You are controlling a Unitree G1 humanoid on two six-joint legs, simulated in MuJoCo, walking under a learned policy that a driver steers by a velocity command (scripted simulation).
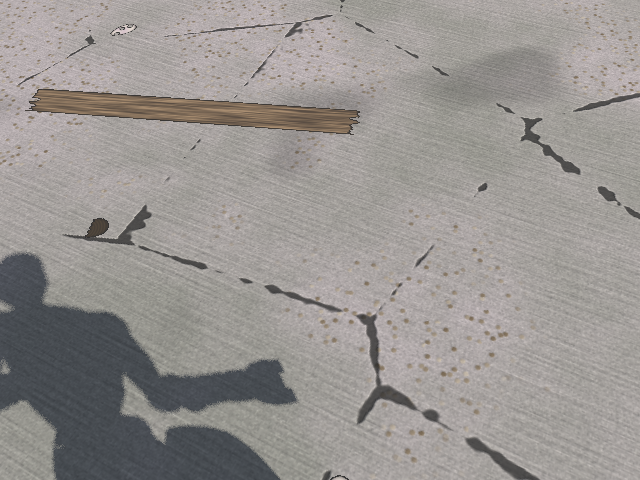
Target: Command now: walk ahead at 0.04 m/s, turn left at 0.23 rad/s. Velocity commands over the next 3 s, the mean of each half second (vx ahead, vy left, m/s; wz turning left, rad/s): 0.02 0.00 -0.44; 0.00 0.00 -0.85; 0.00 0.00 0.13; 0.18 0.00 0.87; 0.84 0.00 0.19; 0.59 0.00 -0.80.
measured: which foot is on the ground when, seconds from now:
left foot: up 0.00-0.20, down 0.22-0.64, up 0.66-1.00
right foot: down 0.00-0.24, up 0.26-0.62, down 0.64-1.00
